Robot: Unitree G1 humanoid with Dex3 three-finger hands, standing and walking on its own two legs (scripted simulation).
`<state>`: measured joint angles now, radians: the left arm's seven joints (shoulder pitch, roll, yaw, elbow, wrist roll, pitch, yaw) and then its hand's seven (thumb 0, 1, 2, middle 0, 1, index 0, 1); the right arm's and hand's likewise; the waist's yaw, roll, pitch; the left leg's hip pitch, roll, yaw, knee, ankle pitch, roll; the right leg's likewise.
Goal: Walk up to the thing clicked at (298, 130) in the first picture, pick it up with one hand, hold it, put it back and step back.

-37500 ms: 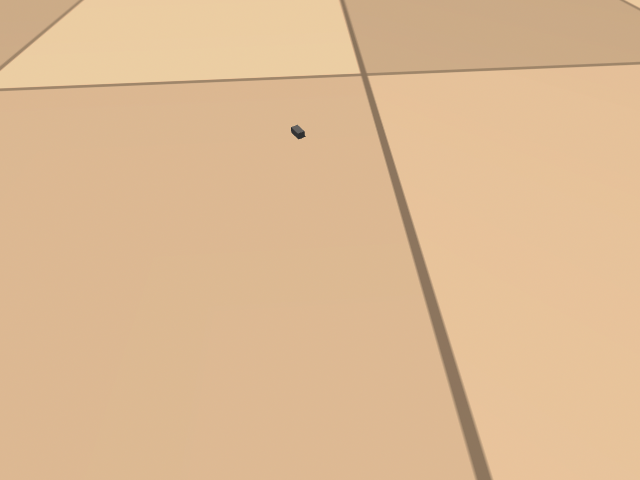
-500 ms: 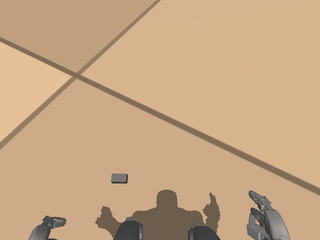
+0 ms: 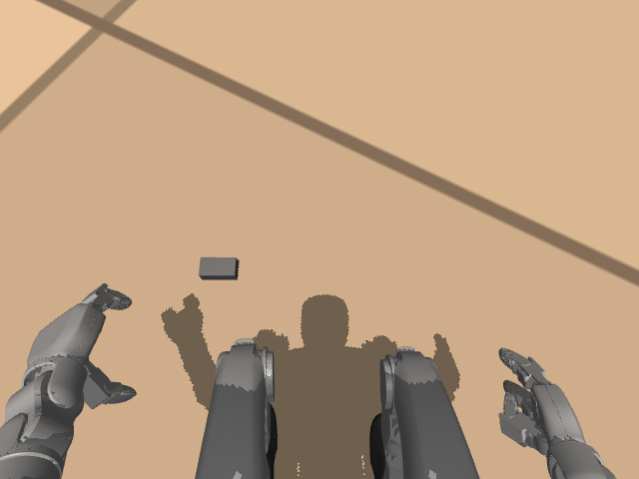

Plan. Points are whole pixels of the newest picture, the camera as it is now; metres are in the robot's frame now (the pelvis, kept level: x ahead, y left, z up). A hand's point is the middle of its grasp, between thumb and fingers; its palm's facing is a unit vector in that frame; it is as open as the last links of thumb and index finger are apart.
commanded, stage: rise first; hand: left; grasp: from above
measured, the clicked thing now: (219, 268) +0.50 +0.26 -0.50
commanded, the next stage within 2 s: none
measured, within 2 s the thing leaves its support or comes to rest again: neither
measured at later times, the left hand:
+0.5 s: hand (144, 306) +0.36 +0.32 -0.27, palm faces -0.47 -0.16 -0.87, open 12.8 cm
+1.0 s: hand (162, 288) +0.41 +0.32 -0.33, palm faces -0.46 -0.03 -0.89, open 12.3 cm
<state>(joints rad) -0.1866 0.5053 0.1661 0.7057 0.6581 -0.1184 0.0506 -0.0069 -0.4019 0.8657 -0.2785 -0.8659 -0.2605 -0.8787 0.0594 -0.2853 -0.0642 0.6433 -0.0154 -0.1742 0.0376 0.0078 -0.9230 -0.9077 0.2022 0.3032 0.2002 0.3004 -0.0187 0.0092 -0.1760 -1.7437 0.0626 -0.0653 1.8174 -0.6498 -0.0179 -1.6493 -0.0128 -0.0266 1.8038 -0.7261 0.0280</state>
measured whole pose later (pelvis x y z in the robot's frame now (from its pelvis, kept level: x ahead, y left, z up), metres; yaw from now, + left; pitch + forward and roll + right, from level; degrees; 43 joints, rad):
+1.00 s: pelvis -0.03 +0.00 -0.18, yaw -7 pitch +31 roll -8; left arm -0.82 0.84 0.19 1.33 1.31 -0.39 0.34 0.00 -0.20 0.73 -0.36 -0.70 -0.37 -0.69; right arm 0.06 -0.26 0.02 0.77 -0.17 0.02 0.12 0.00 -0.91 -0.90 0.20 0.30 0.20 0.30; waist -0.14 -0.04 -0.03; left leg -2.32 0.06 -0.19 2.40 -0.65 -0.03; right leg -2.18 0.04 -0.08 2.35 -0.72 0.05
